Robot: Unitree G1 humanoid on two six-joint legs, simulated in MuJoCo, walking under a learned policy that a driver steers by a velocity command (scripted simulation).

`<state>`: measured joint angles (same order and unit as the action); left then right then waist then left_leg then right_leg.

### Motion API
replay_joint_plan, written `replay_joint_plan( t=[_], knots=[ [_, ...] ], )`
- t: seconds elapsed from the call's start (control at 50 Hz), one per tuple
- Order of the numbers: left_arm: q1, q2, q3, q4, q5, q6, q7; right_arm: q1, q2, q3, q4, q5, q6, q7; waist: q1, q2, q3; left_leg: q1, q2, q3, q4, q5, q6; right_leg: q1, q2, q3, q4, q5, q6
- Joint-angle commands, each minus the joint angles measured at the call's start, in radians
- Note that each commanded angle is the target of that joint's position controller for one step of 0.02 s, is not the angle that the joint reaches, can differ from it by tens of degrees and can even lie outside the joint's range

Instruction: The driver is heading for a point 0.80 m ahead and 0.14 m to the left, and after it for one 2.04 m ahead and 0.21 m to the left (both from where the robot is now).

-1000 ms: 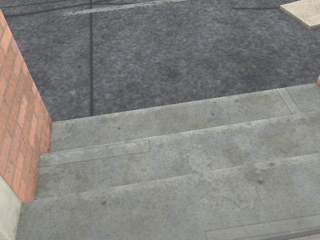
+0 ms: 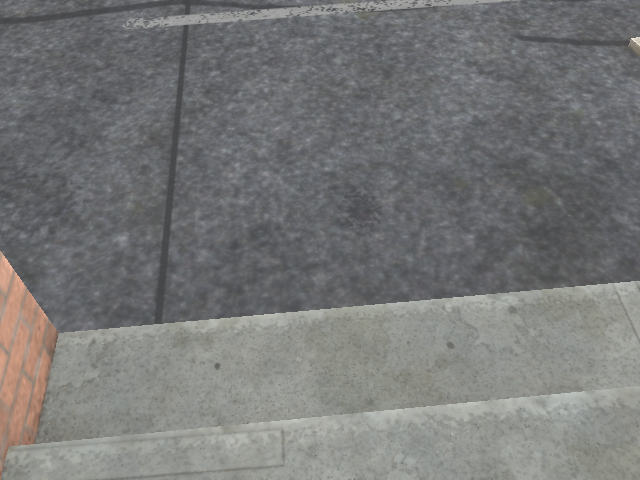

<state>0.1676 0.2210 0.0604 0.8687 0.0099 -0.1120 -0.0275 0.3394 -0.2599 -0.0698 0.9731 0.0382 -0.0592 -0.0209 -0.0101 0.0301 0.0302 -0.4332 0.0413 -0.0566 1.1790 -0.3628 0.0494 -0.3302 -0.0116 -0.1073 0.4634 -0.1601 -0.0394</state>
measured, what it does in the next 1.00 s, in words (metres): goes down: left foot 0.13 m lower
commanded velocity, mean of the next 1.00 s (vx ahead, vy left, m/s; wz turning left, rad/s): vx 0.50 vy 0.00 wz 0.15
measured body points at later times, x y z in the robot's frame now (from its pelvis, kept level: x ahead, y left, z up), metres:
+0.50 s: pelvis +0.24 +0.10 -0.07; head +0.28 +0.13 +0.38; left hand +0.14 +0.35 -0.22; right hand +0.50 -0.07 -0.16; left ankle +0.37 +0.28 -0.77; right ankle +0.06 -0.10 -0.74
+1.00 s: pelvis +0.52 +0.23 -0.16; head +0.51 +0.23 +0.29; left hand +0.64 +0.50 -0.26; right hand +0.52 -0.01 -0.31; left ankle +0.37 +0.29 -0.87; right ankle +0.72 +0.10 -0.83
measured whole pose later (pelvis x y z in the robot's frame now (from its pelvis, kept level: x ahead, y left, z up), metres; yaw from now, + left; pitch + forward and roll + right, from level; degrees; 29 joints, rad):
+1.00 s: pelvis +0.52 +0.23 -0.16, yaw +7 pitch +2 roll +2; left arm 0.13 0.23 0.09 0.83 -0.01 -0.04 -0.04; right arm 0.40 -0.17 -0.05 1.06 -0.02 -0.11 -0.05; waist -0.04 -0.03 -0.05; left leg -0.09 0.02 0.25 0.62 -0.56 0.02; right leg -0.74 -0.05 0.10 0.79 0.30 -0.07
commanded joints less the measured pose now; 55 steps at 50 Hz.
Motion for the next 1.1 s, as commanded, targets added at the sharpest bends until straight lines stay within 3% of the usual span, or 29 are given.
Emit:
replay_joint_plan(
  t=[0.02, 0.1, 0.18, 0.26, 0.4, 0.44, 0.46, 0.5, 0.54, 0.56, 0.58, 0.6, 0.62, 0.64, 0.66, 0.68, 0.7, 0.72, 0.74, 0.78, 0.82, 0.84, 0.88, 0.9, 0.94, 0.98, 1.04, 1.08, 1.1],
  knots=[
    [0.03, 0.089, 0.026, -0.018, 0.008, -0.016, 0.005, 0.067, -0.03, -0.025, -0.05, 0.0, 0.024, -0.01, -0.003, -0.122, -0.057, -0.114, 0.099, -0.057, -0.045, 0.081, 0.006, 0.165, -0.261, 0.199, -0.264, 0.203, -0.127],
    [0.051, 0.145, 0.049, 0.015, 0.008, -0.017, 0.032, -0.064, -0.029, -0.031, -0.132, -0.015, 0.045, 0.0, 0.001, -0.087, -0.002, -0.214, 0.108, -0.057, -0.236, 0.226, 0.003, 0.191, -0.267, 0.1, -0.317, 0.243, -0.143],
    [0.078, 0.178, 0.064, 0.028, 0.024, -0.006, 0.046, -0.081, -0.04, -0.035, -0.144, -0.027, 0.039, 0.029, 0.006, -0.05, -0.038, -0.182, 0.103, -0.006, -0.219, 0.413, -0.005, 0.24, -0.283, 0.003, -0.234, 0.354, -0.157],
    [0.146, 0.159, 0.065, 0.045, -0.012, 0.007, 0.04, -0.181, -0.055, -0.04, -0.193, -0.02, 0.056, 0.05, 0.047, -0.062, 0.03, -0.372, 0.115, -0.009, -0.171, 0.299, 0.02, 0.357, -0.334, 0.005, -0.159, 0.307, -0.168],
    [0.299, 0.142, 0.07, 0.067, -0.007, 0.029, 0.076, -0.444, -0.008, -0.027, -0.294, 0.006, 0.034, 0.099, 0.166, -0.112, 0.153, -0.694, 0.135, -0.002, -0.316, 0.286, 0.02, 0.65, -0.412, -0.005, -0.002, 0.139, -0.052],
    [0.282, 0.154, 0.071, 0.06, -0.004, 0.03, 0.075, -0.434, 0.003, -0.022, -0.276, 0.003, 0.018, 0.11, 0.157, -0.103, 0.141, -0.565, 0.112, 0.047, -0.366, 0.304, 0.027, 0.543, -0.411, -0.031, 0.053, 0.151, -0.042],
    [0.191, 0.151, 0.062, 0.024, -0.001, 0.04, 0.078, -0.425, -0.001, -0.018, -0.254, 0.018, 0.02, 0.132, 0.136, -0.006, 0.169, -0.37, 0.112, 0.047, -0.617, 0.554, 0.02, 0.37, -0.361, -0.131, 0.064, 0.029, 0.011],
    [0.19, 0.215, 0.072, 0.042, -0.018, 0.041, 0.065, -0.268, -0.016, -0.036, -0.169, 0.001, 0.022, 0.125, 0.082, -0.031, 0.072, 0.049, -0.002, 0.112, -0.607, 0.7, 0.008, 0.201, -0.335, -0.148, 0.172, 0.054, 0.004],
    [0.122, 0.223, 0.066, 0.057, -0.057, 0.046, 0.049, 0.059, -0.129, -0.093, -0.038, -0.007, 0.027, 0.079, -0.116, -0.057, -0.082, 0.478, -0.048, 0.177, -0.698, 0.737, 0.051, 0.115, -0.281, -0.155, 0.574, 0.272, 0.041],
    [0.118, 0.208, 0.064, 0.073, -0.048, 0.033, 0.049, 0.151, -0.218, -0.114, 0.0, -0.049, 0.028, 0.057, -0.187, 0.034, -0.087, 0.677, 0.002, 0.116, -0.736, 0.814, 0.091, -0.084, -0.193, -0.092, 0.921, -0.204, 0.1],
    [0.214, 0.08, 0.035, 0.096, -0.04, 0.028, 0.052, 0.143, -0.274, -0.097, -0.018, -0.091, 0.01, 0.042, -0.135, 0.207, -0.223, 0.884, 0.164, -0.044, -0.424, 1.189, 0.126, -0.329, -0.116, 0.054, 1.366, -0.862, 0.12],
    [0.389, 0.034, 0.022, 0.11, -0.087, -0.004, 0.044, 0.202, -0.263, -0.07, -0.023, -0.083, 0.0, 0.064, -0.099, 0.248, -0.506, 0.998, 0.309, -0.233, -0.328, 1.222, 0.238, -0.396, -0.049, 0.351, 1.53, -0.854, 0.108],
    [0.367, 0.083, 0.037, 0.096, -0.085, -0.021, 0.048, 0.277, -0.218, -0.065, 0.022, -0.047, 0.014, 0.08, -0.117, 0.209, -0.527, 0.916, 0.336, -0.305, -0.474, 1.008, 0.277, -0.431, -0.036, 0.358, 1.491, -0.745, 0.119],
    [0.241, 0.039, 0.021, 0.0, -0.103, -0.016, 0.065, 0.304, -0.286, -0.091, 0.085, -0.021, 0.021, 0.078, -0.089, 0.238, -0.417, 0.774, 0.447, -0.534, -0.776, 0.376, 0.334, -0.58, -0.024, 0.236, 1.442, -0.614, 0.131],
    [0.143, 0.05, 0.007, -0.006, -0.1, 0.001, 0.09, 0.144, -0.224, -0.067, 0.061, -0.016, 0.013, 0.069, -0.054, 0.082, -0.249, 0.57, 0.443, -0.586, -0.881, 0.13, 0.296, -0.621, -0.08, 0.182, 1.422, -0.493, 0.117],
    [0.145, 0.096, 0.014, 0.013, -0.072, 0.032, 0.11, -0.02, -0.124, -0.031, 0.003, -0.04, -0.004, 0.071, -0.032, -0.051, -0.125, 0.325, 0.408, -0.456, -0.868, 0.117, 0.248, -0.541, -0.113, 0.188, 1.342, -0.36, 0.075],
    [0.213, 0.06, 0.011, 0.025, -0.062, 0.059, 0.114, -0.084, -0.115, -0.022, -0.001, -0.07, -0.024, 0.075, 0.027, -0.006, -0.119, 0.168, 0.469, -0.455, -0.825, 0.206, 0.251, -0.468, -0.137, 0.208, 1.358, -0.326, 0.054],
    [0.248, 0.079, 0.026, 0.044, -0.052, 0.07, 0.106, -0.142, -0.036, 0.002, -0.013, -0.079, -0.044, 0.085, 0.056, -0.064, -0.083, 0.047, 0.413, -0.359, -0.787, 0.195, 0.175, -0.399, -0.168, 0.278, 1.159, -0.156, 0.015],
    [0.226, 0.079, 0.034, 0.035, -0.049, 0.072, 0.098, -0.141, -0.016, 0.01, 0.001, -0.081, -0.049, 0.082, 0.055, 0.026, -0.04, 0.021, 0.359, -0.258, -0.778, 0.23, 0.124, -0.408, -0.163, 0.286, 1.101, -0.123, -0.007],
    [0.15, 0.063, 0.035, -0.006, -0.036, 0.06, 0.09, -0.138, -0.053, 0.005, 0.011, -0.074, -0.06, 0.039, 0.05, 0.105, 0.03, -0.025, 0.25, -0.06, -0.876, 0.314, 0.095, -0.36, -0.133, 0.278, 0.769, 0.052, 0.014],
    [0.084, 0.063, 0.032, -0.042, -0.008, 0.052, 0.064, -0.083, -0.077, -0.002, 0.031, -0.08, -0.061, -0.003, 0.046, 0.118, -0.003, 0.045, 0.218, 0.051, -0.86, 0.514, 0.104, -0.325, -0.112, 0.235, 0.596, 0.161, 0.03],
    [0.074, 0.042, 0.024, -0.047, -0.011, 0.056, 0.048, -0.065, -0.07, -0.002, 0.032, -0.072, -0.061, -0.017, 0.045, 0.108, -0.024, 0.094, 0.226, 0.081, -0.853, 0.552, 0.11, -0.326, -0.102, 0.192, 0.544, 0.19, 0.026],
    [0.068, 0.052, 0.027, -0.031, -0.01, 0.066, 0.021, 0.031, -0.082, -0.008, 0.053, -0.063, -0.064, -0.019, 0.02, -0.001, -0.03, 0.197, 0.273, 0.078, -0.818, 0.561, 0.128, -0.383, -0.091, 0.172, 0.589, 0.239, 0.008],
    [-0.001, 0.063, 0.037, -0.057, -0.027, 0.061, 0.009, 0.093, -0.023, -0.001, 0.083, -0.039, -0.06, -0.024, -0.004, -0.039, 0.015, 0.302, 0.256, 0.071, -0.752, 0.396, 0.103, -0.525, -0.096, 0.298, 0.459, 0.399, -0.02],
    [-0.077, 0.044, 0.032, -0.078, -0.021, 0.057, -0.011, 0.151, -0.023, -0.002, 0.097, -0.038, -0.058, -0.028, -0.044, 0.021, 0.05, 0.435, 0.287, 0.079, -0.73, 0.356, 0.085, -0.65, -0.07, 0.299, 0.382, 0.416, -0.042],
    [-0.178, 0.041, 0.028, -0.133, -0.025, 0.051, -0.034, 0.098, -0.02, -0.006, 0.058, -0.07, -0.054, -0.034, -0.056, -0.02, 0.081, 0.328, 0.234, 0.172, -0.71, 0.257, 0.069, -0.566, -0.057, 0.228, 0.237, 0.531, -0.05],
    [-0.253, -0.025, 0.006, -0.165, -0.034, 0.071, -0.066, 0.127, -0.016, -0.011, 0.044, -0.041, -0.026, -0.035, -0.104, -0.023, 0.103, 0.206, 0.228, 0.232, -0.643, 0.096, 0.045, -0.336, -0.037, 0.123, 0.101, 0.609, -0.031],
    [-0.279, -0.019, -0.004, -0.175, -0.049, 0.075, -0.069, 0.135, -0.044, -0.024, 0.023, -0.028, -0.015, -0.038, -0.13, -0.031, 0.142, 0.278, 0.257, 0.225, -0.536, 0.136, 0.036, -0.357, -0.037, 0.098, 0.029, 0.54, -0.024],
    [-0.292, -0.001, -0.001, -0.174, -0.039, 0.07, -0.069, 0.138, -0.055, -0.025, 0.017, -0.028, -0.009, -0.039, -0.141, -0.029, 0.155, 0.343, 0.26, 0.219, -0.464, 0.264, 0.025, -0.377, -0.024, 0.059, -0.03, 0.488, -0.022]
  ],
)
